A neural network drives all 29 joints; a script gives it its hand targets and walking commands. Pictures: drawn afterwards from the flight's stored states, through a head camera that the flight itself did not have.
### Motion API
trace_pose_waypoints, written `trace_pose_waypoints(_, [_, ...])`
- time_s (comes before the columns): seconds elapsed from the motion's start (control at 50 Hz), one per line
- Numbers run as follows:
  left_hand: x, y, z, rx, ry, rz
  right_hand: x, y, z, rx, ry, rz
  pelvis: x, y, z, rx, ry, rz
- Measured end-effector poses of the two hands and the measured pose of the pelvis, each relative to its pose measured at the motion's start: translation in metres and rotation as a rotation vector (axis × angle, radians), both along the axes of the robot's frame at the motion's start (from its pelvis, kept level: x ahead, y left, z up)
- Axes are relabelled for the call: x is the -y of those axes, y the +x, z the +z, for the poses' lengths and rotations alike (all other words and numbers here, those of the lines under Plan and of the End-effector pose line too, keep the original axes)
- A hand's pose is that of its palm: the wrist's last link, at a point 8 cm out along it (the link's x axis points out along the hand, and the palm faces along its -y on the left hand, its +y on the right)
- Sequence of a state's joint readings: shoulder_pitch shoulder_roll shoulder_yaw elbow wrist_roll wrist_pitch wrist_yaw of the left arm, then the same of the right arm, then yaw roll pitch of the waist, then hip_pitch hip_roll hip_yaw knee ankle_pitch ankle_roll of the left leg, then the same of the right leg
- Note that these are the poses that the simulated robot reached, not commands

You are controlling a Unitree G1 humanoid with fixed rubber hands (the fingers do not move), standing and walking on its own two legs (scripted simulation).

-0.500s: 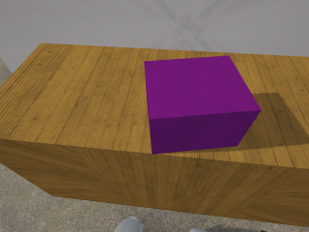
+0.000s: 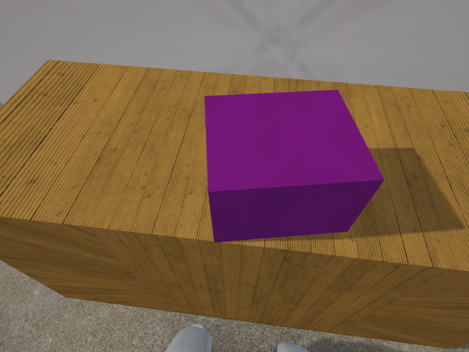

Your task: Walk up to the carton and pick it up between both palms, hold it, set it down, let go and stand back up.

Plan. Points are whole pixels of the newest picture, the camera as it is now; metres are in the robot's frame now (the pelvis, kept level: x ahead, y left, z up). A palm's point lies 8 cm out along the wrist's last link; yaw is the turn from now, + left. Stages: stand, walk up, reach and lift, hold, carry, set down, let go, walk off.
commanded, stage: walk up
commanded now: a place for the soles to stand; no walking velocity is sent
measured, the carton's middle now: (277, 164) +0.45 -0.06 +0.05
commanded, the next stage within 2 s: none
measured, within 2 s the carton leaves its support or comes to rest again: neither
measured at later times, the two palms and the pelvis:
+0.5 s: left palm out of the picture +0.08 +0.32 -0.09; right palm out of the picture +0.12 -0.29 -0.10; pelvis +0.02 +0.01 +0.00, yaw +0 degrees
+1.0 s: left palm out of the picture +0.09 +0.28 -0.10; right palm out of the picture +0.10 -0.34 -0.09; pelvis +0.02 -0.03 +0.00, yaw +0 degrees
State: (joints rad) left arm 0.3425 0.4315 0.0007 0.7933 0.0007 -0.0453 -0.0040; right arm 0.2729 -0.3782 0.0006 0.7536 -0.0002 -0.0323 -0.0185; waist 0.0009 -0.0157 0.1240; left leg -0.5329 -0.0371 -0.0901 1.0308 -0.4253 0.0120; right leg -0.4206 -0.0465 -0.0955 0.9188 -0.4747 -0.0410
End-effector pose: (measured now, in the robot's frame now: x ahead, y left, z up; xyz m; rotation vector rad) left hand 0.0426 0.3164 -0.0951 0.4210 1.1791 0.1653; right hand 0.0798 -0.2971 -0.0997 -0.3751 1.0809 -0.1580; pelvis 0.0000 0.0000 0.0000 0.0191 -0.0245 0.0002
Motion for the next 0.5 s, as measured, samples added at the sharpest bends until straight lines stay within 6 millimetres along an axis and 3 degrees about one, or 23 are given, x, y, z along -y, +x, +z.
trace_pose_waypoints(0.18, [-0.022,0.02,0.006,0.015,0.026,0.002,-0.024,0.021,-0.007,0.029,0.027,0.021,-0.018,0.013,-0.002,-0.007,-0.017,0.007])
trace_pose_waypoints(0.32, [-0.008,0.054,0.005,0.102,0.014,-0.024,-0.011,0.022,-0.005,0.033,0.015,0.013,-0.008,0.016,-0.003,0.003,-0.006,0.003])
trace_pose_waypoints(0.38, [0.0,0.052,0.005,0.112,0.006,-0.023,-0.005,0.025,-0.006,0.02,0.013,0.008,-0.002,0.017,-0.003,0.01,-0.002,0.006])
trace_pose_waypoints(0.5, [-0.005,0.041,0.006,0.078,0.012,-0.013,-0.01,0.035,-0.005,0.034,0.019,0.016,-0.005,0.02,-0.002,0.001,-0.007,0.008])
